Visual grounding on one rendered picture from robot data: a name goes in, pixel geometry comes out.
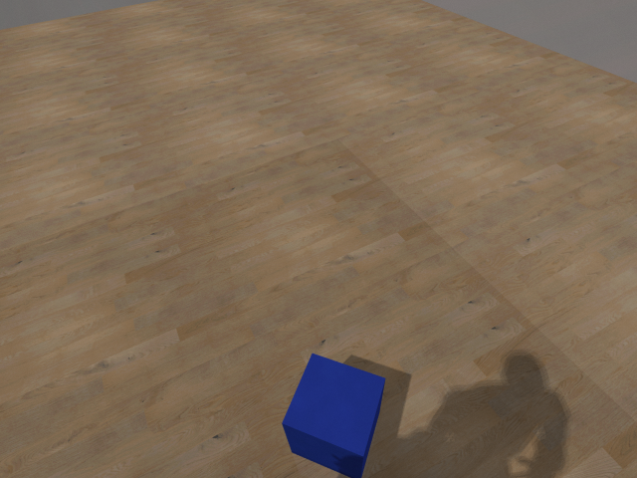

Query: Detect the carton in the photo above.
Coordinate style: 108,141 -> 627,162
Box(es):
282,354 -> 385,478

